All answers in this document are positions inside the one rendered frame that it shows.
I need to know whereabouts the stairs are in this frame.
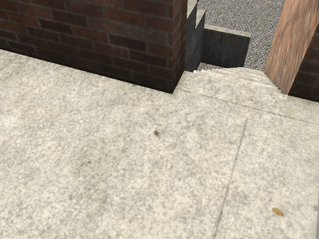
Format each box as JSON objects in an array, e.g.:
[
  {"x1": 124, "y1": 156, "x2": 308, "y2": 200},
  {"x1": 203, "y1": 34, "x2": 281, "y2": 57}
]
[{"x1": 193, "y1": 67, "x2": 283, "y2": 94}]

